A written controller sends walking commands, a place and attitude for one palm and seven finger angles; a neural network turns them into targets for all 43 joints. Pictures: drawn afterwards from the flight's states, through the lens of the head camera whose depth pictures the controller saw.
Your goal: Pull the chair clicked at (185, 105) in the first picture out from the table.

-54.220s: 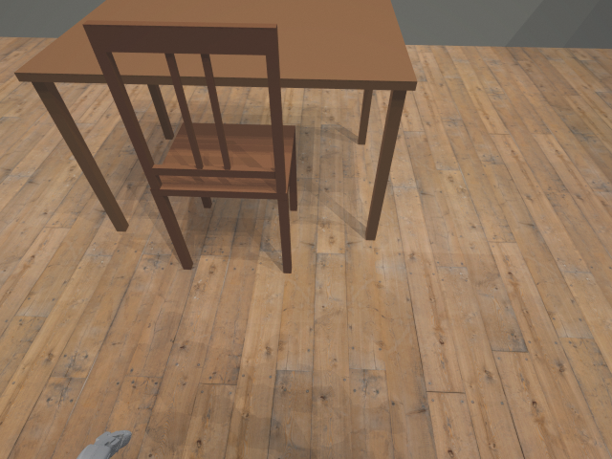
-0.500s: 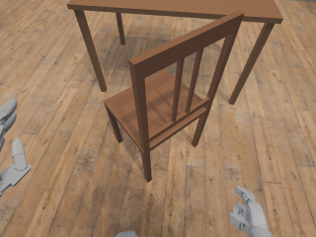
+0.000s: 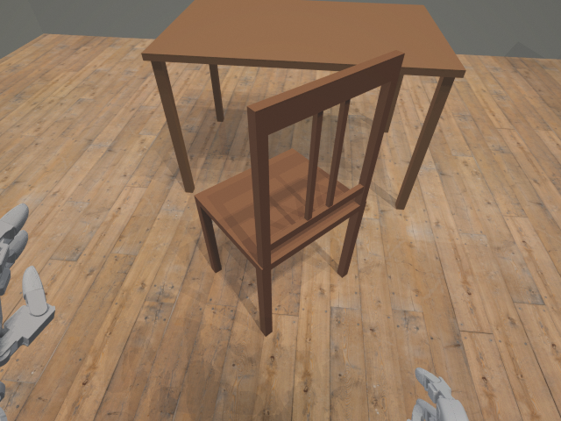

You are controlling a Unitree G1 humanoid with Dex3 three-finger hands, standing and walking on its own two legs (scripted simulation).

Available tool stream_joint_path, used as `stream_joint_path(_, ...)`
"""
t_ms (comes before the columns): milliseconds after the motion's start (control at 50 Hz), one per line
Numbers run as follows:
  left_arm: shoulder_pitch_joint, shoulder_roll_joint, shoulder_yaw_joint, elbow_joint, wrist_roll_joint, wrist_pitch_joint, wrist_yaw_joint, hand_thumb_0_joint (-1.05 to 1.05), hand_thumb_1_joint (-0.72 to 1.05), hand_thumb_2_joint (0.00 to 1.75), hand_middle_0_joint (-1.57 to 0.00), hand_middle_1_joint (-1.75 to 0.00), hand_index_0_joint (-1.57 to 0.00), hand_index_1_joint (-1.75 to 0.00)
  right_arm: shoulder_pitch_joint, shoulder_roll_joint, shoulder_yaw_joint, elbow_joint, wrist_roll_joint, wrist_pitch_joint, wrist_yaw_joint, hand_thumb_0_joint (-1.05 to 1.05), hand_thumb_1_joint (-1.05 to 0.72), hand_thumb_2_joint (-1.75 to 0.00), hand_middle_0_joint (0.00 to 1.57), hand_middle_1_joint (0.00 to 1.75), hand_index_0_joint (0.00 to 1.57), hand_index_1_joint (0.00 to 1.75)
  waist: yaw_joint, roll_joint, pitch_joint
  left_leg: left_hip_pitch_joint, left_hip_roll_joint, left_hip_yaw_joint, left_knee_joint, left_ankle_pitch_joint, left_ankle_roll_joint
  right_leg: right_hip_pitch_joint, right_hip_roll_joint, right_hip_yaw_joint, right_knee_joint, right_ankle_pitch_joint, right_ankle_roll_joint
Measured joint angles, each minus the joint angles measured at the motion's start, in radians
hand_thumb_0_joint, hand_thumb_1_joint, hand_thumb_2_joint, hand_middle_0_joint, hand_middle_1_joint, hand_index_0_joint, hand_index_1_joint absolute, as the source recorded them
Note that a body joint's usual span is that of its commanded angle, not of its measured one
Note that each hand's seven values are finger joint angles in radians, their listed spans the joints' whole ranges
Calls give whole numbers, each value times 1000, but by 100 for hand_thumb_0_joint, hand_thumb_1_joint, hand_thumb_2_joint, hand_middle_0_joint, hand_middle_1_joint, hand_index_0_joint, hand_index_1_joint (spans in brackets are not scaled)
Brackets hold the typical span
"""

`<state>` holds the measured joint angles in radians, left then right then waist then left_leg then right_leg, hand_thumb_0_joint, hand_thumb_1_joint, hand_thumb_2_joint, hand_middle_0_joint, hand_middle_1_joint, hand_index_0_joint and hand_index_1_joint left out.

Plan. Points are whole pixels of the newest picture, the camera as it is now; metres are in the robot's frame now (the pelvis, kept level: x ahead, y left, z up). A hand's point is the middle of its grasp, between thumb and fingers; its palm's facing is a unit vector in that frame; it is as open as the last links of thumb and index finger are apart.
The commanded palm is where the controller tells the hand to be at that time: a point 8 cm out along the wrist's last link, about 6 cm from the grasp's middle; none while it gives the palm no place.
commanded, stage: stop stepping back and stand still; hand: left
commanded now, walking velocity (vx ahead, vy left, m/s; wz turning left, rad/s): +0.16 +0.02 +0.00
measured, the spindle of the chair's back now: (312, 171) +0.71 -0.05 -0.07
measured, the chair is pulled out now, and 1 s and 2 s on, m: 0.45 0.45 0.45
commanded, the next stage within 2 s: let the arm hang, fingers relaxed in 1.48 s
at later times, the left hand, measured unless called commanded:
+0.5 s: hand (7, 321) +0.19 +0.29 +0.15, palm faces +0.44 -0.79 -0.43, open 7.4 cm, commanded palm +0.13 +0.33 +0.18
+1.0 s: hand (42, 272) +0.24 +0.28 +0.16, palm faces +0.37 -0.80 -0.48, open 7.4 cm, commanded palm +0.18 +0.33 +0.18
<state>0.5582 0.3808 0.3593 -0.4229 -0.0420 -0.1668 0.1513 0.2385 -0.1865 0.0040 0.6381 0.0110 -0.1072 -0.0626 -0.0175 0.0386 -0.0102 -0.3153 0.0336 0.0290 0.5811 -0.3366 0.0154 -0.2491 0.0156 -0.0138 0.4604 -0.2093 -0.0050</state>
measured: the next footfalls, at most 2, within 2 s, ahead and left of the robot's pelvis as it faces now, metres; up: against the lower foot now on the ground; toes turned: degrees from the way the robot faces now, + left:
none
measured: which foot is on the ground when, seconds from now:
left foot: down 0.00-1.00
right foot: down 0.00-1.00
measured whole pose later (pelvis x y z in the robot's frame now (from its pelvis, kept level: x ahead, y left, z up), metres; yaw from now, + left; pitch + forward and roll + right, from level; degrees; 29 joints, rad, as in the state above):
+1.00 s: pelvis +0.04 +0.03 +0.01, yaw +1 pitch -1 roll -1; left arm 0.57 0.41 0.37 -0.49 -0.05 -0.19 0.14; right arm 0.18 -0.21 -0.01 0.59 0.03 -0.09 -0.08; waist 0.00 0.00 0.06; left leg -0.17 -0.01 0.05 0.43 -0.25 0.04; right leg -0.12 0.02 0.03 0.39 -0.25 0.00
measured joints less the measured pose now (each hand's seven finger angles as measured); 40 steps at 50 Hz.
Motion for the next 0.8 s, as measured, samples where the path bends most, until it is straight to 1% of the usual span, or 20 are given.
stream_joint_path(60, 15, 4, -5, -14, 0, -2, 2, 2, 89, 90, -21, -30, -21, -31, 18, -20, -7, 0, -1, 5, -11, 1, -90, -90, 21, 30, 20, 30, -11, -15, -2, 12, -5, 1, -4, 53, 7, -4, -4, 1, 39, -30, 2)
stream_joint_path(120, 25, 9, 0, -21, 6, -2, 7, 2, 89, 90, -22, -30, -21, -31, 44, -36, -17, -3, 2, 8, -23, 1, -90, -90, 21, 30, 20, 30, -20, -19, -20, 27, -10, -2, -26, 73, 14, -11, -3, 5, 84, -154, -5)
stream_joint_path(160, 21, 23, 15, -19, 12, -3, 8, 2, 89, 90, -22, -30, -21, -31, 59, -38, -27, -11, 5, 4, -26, 1, -91, -90, 21, 30, 20, 30, -26, -18, -28, 31, -15, -7, -40, 82, 16, -11, 1, -3, 118, -185, -5)
stream_joint_path(200, 13, 45, 35, -9, 15, -13, 7, 2, 89, 90, -22, -30, -21, -31, 70, -36, -31, -15, 6, 0, -23, 1, -91, -90, 21, 30, 20, 30, -27, -23, -36, 21, -25, -8, -31, 76, 15, 18, 4, -5, 81, -174, -9)
stream_joint_path(220, 5, 48, 40, 0, 15, -20, 6, 2, 89, 90, -22, -30, -21, -31, 69, -38, -33, -12, 5, 1, -20, 1, -91, -90, 21, 30, 20, 30, -26, -17, -34, 11, -25, -14, -9, 54, 14, 22, 7, -7, 65, -127, -13)
stream_joint_path(260, -7, 42, 39, 13, 12, -33, 0, 2, 89, 90, -21, -30, -21, -31, 65, -47, -37, -2, 3, 6, -12, 1, -91, -90, 21, 30, 20, 30, -20, -1, -27, -23, -25, -28, 73, -9, 9, 26, 11, -17, 45, -30, -19)
stream_joint_path(300, -17, 22, 26, 21, 9, -40, -6, 1, 89, 90, -21, -30, -21, -31, 58, -55, -40, 19, 5, 9, -4, 1, -91, -90, 21, 30, 20, 30, -6, 5, -20, -44, -23, -27, 156, -6, 3, 30, 12, -20, 47, -15, -11)
stream_joint_path(320, -16, 11, 19, 25, 8, -42, -8, 1, 89, 90, -21, -30, -21, -31, 56, -55, -40, 27, 6, 12, -2, 1, -91, -90, 21, 30, 20, 30, 0, 3, -21, -39, -20, -22, 157, -8, 4, 29, 11, -18, 49, -25, -7)
stream_joint_path(360, -11, -8, 9, 25, 6, -43, -11, 1, 89, 90, -21, -30, -21, -31, 57, -56, -36, 25, 7, 13, -6, 1, -91, -90, 21, 30, 20, 30, 3, 1, -21, 0, -8, -21, 78, -22, 10, 18, 9, -22, 69, -48, 0)
stream_joint_path(380, -15, -13, 5, 24, 7, -43, -11, 1, 89, 90, -21, -30, -21, -31, 52, -53, -35, 24, 5, 8, -10, 1, -91, -90, 21, 30, 20, 30, 1, -5, -13, 9, -11, -20, 47, 26, 14, 11, 4, -24, 88, -59, 5)
stream_joint_path(420, -25, -18, 4, 23, 10, -34, -9, 1, 89, 90, -21, -30, -21, -31, 37, -36, -28, 23, 3, 0, -18, 1, -91, -90, 21, 30, 20, 30, 13, -37, 16, 26, -30, 2, 31, 71, 25, 4, -9, 6, 124, -99, 6)
stream_joint_path(460, -24, -12, 11, 10, 16, -26, -8, 2, 89, 90, -21, -30, -21, -31, 30, -15, -18, 13, 0, -18, -20, 1, -91, -90, 21, 30, 20, 30, 19, -54, 26, 44, -42, 18, -1, 81, 33, -3, -9, 31, 147, -140, 7)
stream_joint_path(480, -24, -5, 17, 0, 19, -23, -6, 2, 89, 90, -21, -30, -21, -31, 28, -5, -13, 6, 0, -28, -19, 1, -91, -90, 21, 30, 20, 30, 19, -57, 28, 50, -46, 20, -19, 86, 35, 1, -8, 33, 143, -139, 8)
stream_joint_path(520, -25, 18, 32, -30, 22, -23, -3, 2, 89, 90, -21, -30, -21, -31, 23, 14, 0, -6, 0, -46, -15, 1, -91, -90, 21, 30, 20, 30, 19, -62, 32, 57, -56, 21, -46, 97, 36, 27, -7, 36, 82, -101, 9)
stream_joint_path(540, -28, 27, 38, -42, 22, -28, -1, 2, 89, 90, -21, -30, -21, -31, 16, 20, 7, -8, 0, -52, -12, 1, -91, -90, 21, 30, 20, 30, 19, -59, 37, 60, -58, 20, -54, 101, 36, 38, -7, 37, 51, -54, 9)
stream_joint_path(560, -31, 31, 42, -51, 21, -35, 0, 2, 89, 90, -21, -30, -21, -31, 8, 23, 12, -7, 0, -54, -8, 1, -91, -90, 21, 30, 20, 30, 18, -50, 41, 64, -55, 16, -61, 103, 35, 48, -4, 34, 32, -34, 11)
stream_joint_path(660, -7, 29, 48, -42, 7, -58, -4, 2, 89, 90, -21, -30, -21, -31, -23, 28, 22, -8, -1, -43, 6, 1, -90, -90, 21, 30, 20, 30, 18, -20, 30, 86, -50, 19, -110, 110, 34, 77, 1, 39, -35, -25, 14)
stream_joint_path(720, 5, 20, 36, -6, 0, -50, -10, 1, 89, 90, -21, -30, -21, -31, -37, 20, 18, -13, 1, -29, 3, 1, -90, -90, 21, 30, 20, 30, 19, -13, 29, 101, -52, 25, -129, 108, 35, 86, -1, 46, -48, -28, 15)
stream_joint_path(800, 0, 5, 12, 31, -4, -22, -14, 1, 89, 90, -21, -30, -21, -31, -50, 1, 7, -19, 4, -11, -6, 1, -90, -90, 21, 30, 20, 30, 24, -16, 41, 119, -54, 28, -141, 103, 34, 101, -3, 50, -55, -36, 15)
